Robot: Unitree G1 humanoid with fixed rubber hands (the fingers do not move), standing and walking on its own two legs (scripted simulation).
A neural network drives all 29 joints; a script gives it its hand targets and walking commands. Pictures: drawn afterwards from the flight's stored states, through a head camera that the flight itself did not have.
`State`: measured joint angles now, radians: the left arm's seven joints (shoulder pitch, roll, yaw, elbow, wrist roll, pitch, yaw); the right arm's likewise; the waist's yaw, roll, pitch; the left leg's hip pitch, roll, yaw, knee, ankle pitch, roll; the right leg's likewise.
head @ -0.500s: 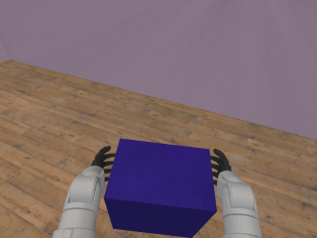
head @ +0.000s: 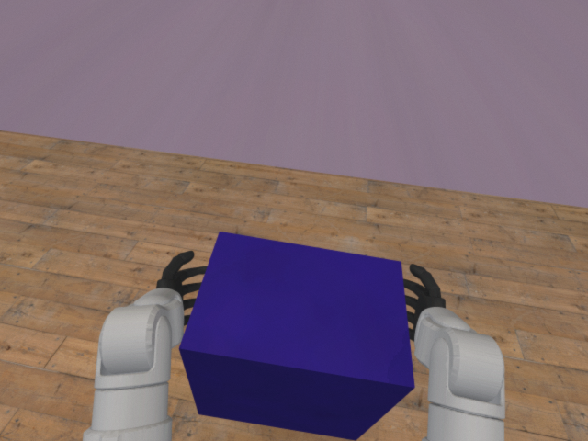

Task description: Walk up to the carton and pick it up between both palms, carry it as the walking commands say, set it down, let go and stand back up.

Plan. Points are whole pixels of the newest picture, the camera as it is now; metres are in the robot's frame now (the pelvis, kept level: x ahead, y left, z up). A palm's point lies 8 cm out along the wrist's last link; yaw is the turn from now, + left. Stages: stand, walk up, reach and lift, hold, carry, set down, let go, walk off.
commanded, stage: carry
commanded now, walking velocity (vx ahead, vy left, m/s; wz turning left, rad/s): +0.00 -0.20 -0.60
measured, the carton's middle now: (292, 343) +0.26 +0.01 +0.03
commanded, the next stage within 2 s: none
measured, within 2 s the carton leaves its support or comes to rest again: neither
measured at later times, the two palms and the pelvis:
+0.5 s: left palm (338, 353) +0.21 -0.04 +0.10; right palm out of the picture +0.13 -0.35 +0.09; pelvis -0.08 -0.13 +0.00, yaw -16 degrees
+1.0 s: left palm out of the picture +0.10 -0.25 +0.09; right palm out of the picture -0.08 -0.52 +0.08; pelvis -0.21 -0.24 +0.00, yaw -33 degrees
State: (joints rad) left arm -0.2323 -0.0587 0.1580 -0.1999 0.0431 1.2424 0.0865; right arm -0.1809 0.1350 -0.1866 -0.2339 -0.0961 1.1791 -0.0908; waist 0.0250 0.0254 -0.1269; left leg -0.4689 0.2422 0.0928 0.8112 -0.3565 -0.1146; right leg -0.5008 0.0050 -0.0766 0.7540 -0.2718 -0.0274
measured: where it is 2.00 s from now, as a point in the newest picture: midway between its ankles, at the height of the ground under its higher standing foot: outside the picture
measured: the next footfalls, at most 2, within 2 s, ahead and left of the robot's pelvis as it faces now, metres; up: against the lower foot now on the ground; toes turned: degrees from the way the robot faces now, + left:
left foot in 0.20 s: +0.04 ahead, +0.06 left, +0.00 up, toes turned +1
right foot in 0.46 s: -0.02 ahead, -0.27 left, +0.00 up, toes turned -20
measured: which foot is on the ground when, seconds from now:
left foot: up 0.00-0.18, down 0.20-0.46, up 0.48-0.68, down 0.70-0.96, up 0.98-1.00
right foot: down 0.00-0.22, up 0.24-0.44, down 0.46-0.72, up 0.74-0.94, down 0.96-1.00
